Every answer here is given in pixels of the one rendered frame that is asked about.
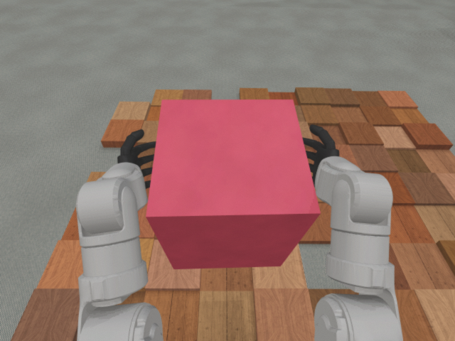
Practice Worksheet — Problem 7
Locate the carton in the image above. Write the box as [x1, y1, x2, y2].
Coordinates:
[146, 99, 321, 269]

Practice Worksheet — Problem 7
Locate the right robot upper arm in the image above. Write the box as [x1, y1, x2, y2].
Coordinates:
[314, 293, 402, 341]

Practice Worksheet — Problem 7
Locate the left robot upper arm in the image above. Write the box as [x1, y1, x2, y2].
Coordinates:
[79, 302, 164, 341]

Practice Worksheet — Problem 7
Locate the robot right hand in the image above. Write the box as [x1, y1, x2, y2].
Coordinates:
[302, 124, 339, 187]

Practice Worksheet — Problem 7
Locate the robot left hand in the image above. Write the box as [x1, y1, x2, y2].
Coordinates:
[117, 129, 156, 189]

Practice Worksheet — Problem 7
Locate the robot left forearm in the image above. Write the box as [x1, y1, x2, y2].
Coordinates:
[76, 163, 148, 341]

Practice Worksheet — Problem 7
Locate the robot right forearm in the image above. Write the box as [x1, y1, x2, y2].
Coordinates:
[315, 156, 403, 341]

